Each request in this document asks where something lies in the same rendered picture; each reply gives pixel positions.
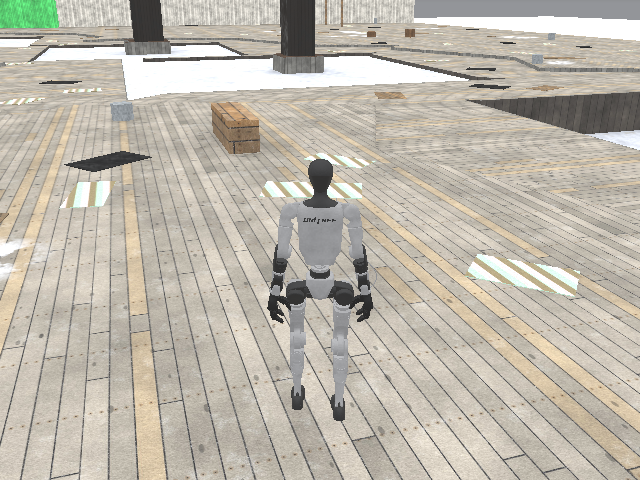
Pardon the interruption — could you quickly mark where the left robot hand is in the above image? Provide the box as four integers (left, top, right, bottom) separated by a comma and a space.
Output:
267, 293, 291, 323

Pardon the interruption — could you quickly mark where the right robot upper arm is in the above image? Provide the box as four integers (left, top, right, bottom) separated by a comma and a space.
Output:
341, 202, 364, 259

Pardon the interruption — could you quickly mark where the robot left forearm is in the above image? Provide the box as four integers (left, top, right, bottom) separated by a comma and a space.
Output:
269, 244, 288, 296

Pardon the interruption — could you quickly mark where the robot right forearm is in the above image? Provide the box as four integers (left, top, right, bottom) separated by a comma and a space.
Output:
353, 244, 371, 295

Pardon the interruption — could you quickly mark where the right robot hand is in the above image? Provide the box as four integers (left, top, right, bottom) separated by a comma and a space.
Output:
349, 293, 373, 322

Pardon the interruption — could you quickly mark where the left robot upper arm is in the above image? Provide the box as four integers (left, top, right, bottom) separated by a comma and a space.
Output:
277, 202, 300, 259

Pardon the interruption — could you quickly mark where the robot left foot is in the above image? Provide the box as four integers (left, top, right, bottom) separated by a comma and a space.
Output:
291, 385, 305, 410

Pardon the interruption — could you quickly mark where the robot torso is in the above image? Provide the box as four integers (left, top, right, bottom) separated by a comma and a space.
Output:
297, 198, 344, 300

